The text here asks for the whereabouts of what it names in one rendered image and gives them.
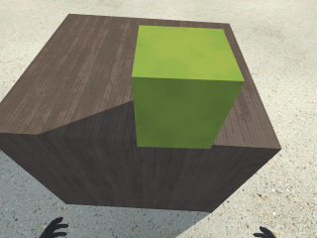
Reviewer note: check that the carton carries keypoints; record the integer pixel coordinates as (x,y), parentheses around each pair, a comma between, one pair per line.
(185,82)

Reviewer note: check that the robot left hand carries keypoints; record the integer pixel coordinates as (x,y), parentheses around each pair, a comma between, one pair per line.
(54,225)

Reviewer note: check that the robot right hand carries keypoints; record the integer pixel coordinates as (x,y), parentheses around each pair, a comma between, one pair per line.
(265,233)

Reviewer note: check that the pedestal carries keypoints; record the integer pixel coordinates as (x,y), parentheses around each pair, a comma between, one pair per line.
(69,121)

